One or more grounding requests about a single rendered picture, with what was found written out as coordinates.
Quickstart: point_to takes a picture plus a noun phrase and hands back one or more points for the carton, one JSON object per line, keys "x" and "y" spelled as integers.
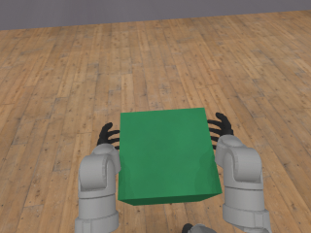
{"x": 166, "y": 157}

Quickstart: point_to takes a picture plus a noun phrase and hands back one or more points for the robot right shin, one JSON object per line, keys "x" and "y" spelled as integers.
{"x": 198, "y": 224}

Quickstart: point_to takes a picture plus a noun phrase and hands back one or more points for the robot right foot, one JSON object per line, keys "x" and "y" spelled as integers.
{"x": 187, "y": 227}

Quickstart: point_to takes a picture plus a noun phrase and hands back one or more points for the right robot forearm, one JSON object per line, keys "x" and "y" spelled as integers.
{"x": 243, "y": 180}

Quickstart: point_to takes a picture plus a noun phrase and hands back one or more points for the robot right hand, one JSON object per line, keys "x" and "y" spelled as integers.
{"x": 224, "y": 124}

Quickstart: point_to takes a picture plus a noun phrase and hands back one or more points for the robot left hand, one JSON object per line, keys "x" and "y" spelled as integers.
{"x": 104, "y": 135}

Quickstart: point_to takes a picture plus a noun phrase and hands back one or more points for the left robot forearm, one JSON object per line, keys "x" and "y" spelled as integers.
{"x": 96, "y": 191}

